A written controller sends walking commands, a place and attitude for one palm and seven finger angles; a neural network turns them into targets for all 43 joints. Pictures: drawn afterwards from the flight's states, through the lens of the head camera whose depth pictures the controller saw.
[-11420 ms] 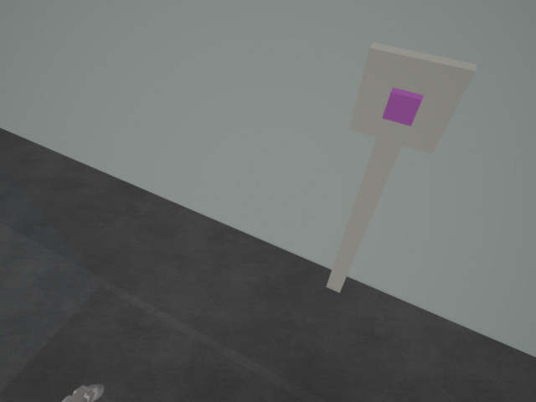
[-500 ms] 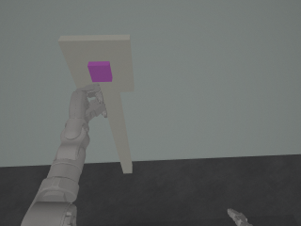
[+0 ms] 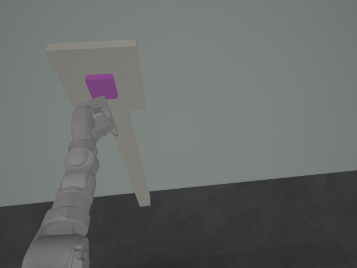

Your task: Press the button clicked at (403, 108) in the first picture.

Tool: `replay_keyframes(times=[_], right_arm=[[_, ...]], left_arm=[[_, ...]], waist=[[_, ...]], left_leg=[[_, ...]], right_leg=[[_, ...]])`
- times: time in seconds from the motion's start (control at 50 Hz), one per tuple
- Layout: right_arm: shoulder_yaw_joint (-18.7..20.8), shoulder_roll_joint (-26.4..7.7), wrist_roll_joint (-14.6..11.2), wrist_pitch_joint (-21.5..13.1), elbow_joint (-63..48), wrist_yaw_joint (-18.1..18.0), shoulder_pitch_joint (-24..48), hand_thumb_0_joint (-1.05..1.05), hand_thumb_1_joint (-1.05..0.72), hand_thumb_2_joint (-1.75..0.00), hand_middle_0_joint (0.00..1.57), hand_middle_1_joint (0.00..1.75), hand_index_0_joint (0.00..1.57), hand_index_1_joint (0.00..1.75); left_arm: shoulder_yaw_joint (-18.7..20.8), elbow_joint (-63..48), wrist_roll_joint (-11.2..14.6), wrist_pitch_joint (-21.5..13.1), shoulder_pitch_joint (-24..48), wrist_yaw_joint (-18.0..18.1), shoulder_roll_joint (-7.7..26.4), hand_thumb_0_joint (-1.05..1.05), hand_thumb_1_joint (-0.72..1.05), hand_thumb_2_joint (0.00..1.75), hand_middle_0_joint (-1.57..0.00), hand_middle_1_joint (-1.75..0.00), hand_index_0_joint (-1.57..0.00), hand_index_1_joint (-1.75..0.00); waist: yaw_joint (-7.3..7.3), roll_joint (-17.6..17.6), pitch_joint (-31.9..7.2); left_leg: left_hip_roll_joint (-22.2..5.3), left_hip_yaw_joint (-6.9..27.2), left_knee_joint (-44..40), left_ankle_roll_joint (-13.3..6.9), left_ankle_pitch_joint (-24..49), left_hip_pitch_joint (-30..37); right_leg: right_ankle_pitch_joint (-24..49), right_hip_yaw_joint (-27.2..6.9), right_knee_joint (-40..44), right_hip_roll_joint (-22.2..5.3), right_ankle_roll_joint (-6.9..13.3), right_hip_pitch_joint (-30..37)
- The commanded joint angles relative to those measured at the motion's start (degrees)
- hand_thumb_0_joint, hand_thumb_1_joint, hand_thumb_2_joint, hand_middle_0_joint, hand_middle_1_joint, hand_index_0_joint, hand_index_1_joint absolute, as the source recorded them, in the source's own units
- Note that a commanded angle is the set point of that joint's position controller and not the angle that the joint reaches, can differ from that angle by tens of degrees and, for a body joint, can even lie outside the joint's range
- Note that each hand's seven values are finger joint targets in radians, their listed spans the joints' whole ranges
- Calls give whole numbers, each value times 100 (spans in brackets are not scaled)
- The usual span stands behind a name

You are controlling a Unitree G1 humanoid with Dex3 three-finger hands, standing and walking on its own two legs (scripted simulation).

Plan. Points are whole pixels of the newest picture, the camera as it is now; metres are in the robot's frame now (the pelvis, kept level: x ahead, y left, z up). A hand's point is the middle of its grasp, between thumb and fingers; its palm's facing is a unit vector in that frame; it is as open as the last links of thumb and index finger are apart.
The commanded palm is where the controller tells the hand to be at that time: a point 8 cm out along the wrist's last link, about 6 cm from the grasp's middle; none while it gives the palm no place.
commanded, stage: aim a knuckle at the button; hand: left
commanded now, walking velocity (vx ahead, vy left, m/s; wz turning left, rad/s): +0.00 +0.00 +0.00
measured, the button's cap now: (102, 86) +0.51 +0.18 +0.14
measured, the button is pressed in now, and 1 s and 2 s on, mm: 0 6 13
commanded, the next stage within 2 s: press the button with the knuckle in 0.32 s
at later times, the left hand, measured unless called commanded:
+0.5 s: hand (111, 119) +0.42 +0.15 +0.11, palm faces +0.11 -0.99 +0.01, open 3.1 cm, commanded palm +0.40 +0.21 +0.11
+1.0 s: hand (111, 110) +0.46 +0.16 +0.10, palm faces +0.12 -0.99 +0.00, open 2.9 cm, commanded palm +0.43 +0.21 +0.11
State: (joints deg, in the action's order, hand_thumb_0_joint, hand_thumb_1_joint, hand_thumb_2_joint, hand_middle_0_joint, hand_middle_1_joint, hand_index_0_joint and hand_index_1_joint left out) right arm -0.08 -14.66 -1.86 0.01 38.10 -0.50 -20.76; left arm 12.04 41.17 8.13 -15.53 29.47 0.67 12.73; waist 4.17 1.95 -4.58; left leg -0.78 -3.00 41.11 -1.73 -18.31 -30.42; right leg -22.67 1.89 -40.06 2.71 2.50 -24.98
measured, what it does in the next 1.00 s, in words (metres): stands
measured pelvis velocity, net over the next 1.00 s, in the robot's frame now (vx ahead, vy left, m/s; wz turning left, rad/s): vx -0.01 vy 0.01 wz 0.01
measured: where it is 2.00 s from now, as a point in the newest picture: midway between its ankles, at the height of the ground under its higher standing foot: outside the picture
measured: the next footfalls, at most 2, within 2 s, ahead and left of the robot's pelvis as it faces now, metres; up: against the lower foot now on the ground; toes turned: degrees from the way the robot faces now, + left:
none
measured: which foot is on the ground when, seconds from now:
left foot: down 0.00-1.00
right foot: down 0.00-1.00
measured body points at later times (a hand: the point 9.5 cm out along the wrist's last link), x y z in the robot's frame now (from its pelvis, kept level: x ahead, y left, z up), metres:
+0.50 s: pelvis -0.01 +0.00 +0.00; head +0.03 +0.00 +0.45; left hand +0.41 +0.21 +0.11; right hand +0.09 -0.25 -0.12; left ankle +0.02 +0.10 -0.72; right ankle -0.03 -0.09 -0.72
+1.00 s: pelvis -0.01 +0.01 -0.01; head +0.05 +0.01 +0.44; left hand +0.45 +0.21 +0.11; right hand +0.03 -0.26 -0.13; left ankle +0.02 +0.10 -0.72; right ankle -0.03 -0.09 -0.72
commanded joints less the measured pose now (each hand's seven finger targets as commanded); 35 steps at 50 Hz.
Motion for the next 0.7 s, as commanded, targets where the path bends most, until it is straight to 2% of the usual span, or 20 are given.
replay_keyframes(times=[0.0,0.04,0.06,0.08,0.12,0.16,0.18,0.2,0.24,0.32,0.4,0.46,0.48,0.5,0.52,0.58,0.62,0.64,0.66,0.68], right_arm=[[255,-769,-1,-284,-690,-48,172,0,-90,-90,20,30,20,30],[235,-757,-8,-284,-717,-59,204,0,-90,-90,20,30,20,30],[234,-764,-2,-284,-715,-67,203,0,-90,-90,20,30,20,30],[226,-756,-8,-278,-737,-73,239,0,-90,-90,20,30,20,30],[194,-730,-16,-277,-741,-82,283,0,-90,-90,20,30,20,30],[180,-746,-11,-267,-744,-95,275,0,-90,-90,20,30,20,30],[167,-721,-25,-270,-749,-99,327,0,-90,-90,20,30,20,30],[168,-735,-24,-266,-731,-110,309,0,-90,-90,20,30,20,30],[168,-710,-24,-292,-784,-95,338,0,-90,-90,20,30,20,30],[172,-747,-24,-286,-739,-98,268,0,-90,-90,20,30,20,30],[177,-750,-20,-282,-730,-85,220,0,-90,-90,20,30,20,30],[187,-794,11,-266,-692,-97,141,0,-90,-90,20,30,20,30],[177,-767,3,-267,-678,-95,140,0,-90,-90,20,30,20,30],[189,-760,3,-270,-661,-87,116,0,-90,-90,20,30,20,30],[196,-765,15,-274,-642,-74,87,0,-90,-90,20,30,20,30],[215,-818,33,-248,-593,-74,-34,0,-90,-90,20,30,20,30],[210,-804,31,-238,-586,-68,-48,0,-90,-90,20,30,20,30],[209,-819,34,-219,-577,-68,-106,0,-90,-90,20,30,20,30],[214,-826,55,-212,-573,-66,-137,0,-90,-90,20,30,20,30],[219,-839,49,-193,-553,-73,-176,0,-90,-90,20,30,20,30]], left_arm=[[80,-1271,66,-300,2363,-8,924,0,90,90,-130,-150,-130,-150],[-22,-1203,52,-226,2397,-18,811,0,90,90,-130,-150,-130,-150],[68,-1263,43,-240,2478,0,945,0,90,90,-130,-150,-130,-150],[119,-1218,36,-230,2431,8,977,0,90,90,-130,-150,-130,-150],[41,-1158,34,-225,2622,0,906,0,90,90,-130,-150,-130,-150],[107,-1007,31,-233,2655,-7,1009,0,90,90,-130,-150,-130,-150],[-40,-966,33,-244,2840,-39,867,0,90,90,-130,-150,-130,-150],[144,-880,31,-263,2860,-40,1078,0,90,90,-130,-150,-130,-150],[-78,-975,33,-311,2878,-89,809,0,90,90,-130,-150,-130,-150],[22,-680,66,-300,3008,-127,921,0,90,90,-130,-150,-130,-150],[-29,-680,45,-325,3182,-128,890,0,90,90,-130,-150,-130,-150],[221,-608,35,-394,3229,-84,1198,0,90,90,-130,-150,-130,-150],[98,-588,21,-411,3414,-88,1073,0,90,90,-130,-150,-130,-150],[127,-612,-8,-435,3449,-79,1112,0,90,90,-130,-150,-130,-150],[52,-591,-1,-442,3492,-81,996,0,90,90,-130,-150,-130,-150],[359,-273,-2,-430,3400,-73,1315,0,90,90,-130,-150,-130,-150],[302,-239,-4,-427,3568,-113,1266,0,90,90,-130,-150,-130,-150],[374,-160,-37,-428,3526,-112,1379,0,90,90,-130,-150,-130,-150],[324,-75,-29,-433,3588,-114,1290,0,90,90,-130,-150,-130,-150],[445,49,-55,-441,3611,-107,1459,0,90,90,-130,-150,-130,-150]], waist=[[-39,-198,-1603],[-24,-323,-1548],[-36,-336,-1569],[-83,-252,-1603],[-30,-211,-1474],[-16,-412,-1425],[42,-313,-1384],[-25,-277,-1415],[-25,-76,-1642],[19,-261,-1593],[39,-84,-1752],[35,-349,-1808],[82,-234,-1788],[39,26,-1791],[86,8,-1841],[53,-309,-1832],[82,-65,-1844],[51,-71,-1828],[135,-251,-1815],[90,-262,-1804]], left_leg=[[78,322,-323,-97,1399,1515],[94,323,-344,-106,1295,1457],[92,330,-344,-110,1305,1444],[106,315,-350,-103,1301,1446],[113,323,-345,-102,1249,1441],[117,341,-325,-117,1160,1344],[125,320,-328,-115,1082,1349],[128,342,-328,-101,1045,1305],[132,360,-306,-86,1140,1497],[129,387,-257,-96,1156,1420],[117,411,-226,-77,1238,1516],[107,431,-204,-93,1238,1380],[111,404,-214,-95,1245,1392],[106,422,-196,-71,1316,1462],[106,431,-169,-73,1395,1554],[89,436,-173,-83,1383,1374],[101,401,-162,-78,1363,1388],[94,424,-161,-71,1419,1351],[99,413,-137,-96,1395,1299],[86,430,-155,-84,1358,1229]], right_leg=[[2127,-152,627,-24,-173,23],[2075,-156,658,-38,-180,36],[2107,-171,654,-47,-179,98],[2120,-184,641,-59,-173,121],[2061,-179,658,-62,-172,38],[2004,-206,674,-62,-180,63],[1962,-217,687,-79,-194,-14],[1904,-227,677,-84,-178,21],[1928,-192,620,-74,-153,-23],[1959,-189,608,-68,-166,-87],[1942,-163,551,-58,-152,-164],[1954,-181,536,-41,-162,-51],[1987,-190,531,-47,-172,-100],[2000,-178,492,-41,-143,-167],[2038,-154,479,-31,-145,-230],[2045,-151,472,-15,-161,-152],[2027,-169,475,-18,-156,-197],[2052,-161,455,-15,-137,-182],[2063,-159,464,-5,-164,-199],[2011,-158,452,-11,-156,-202]])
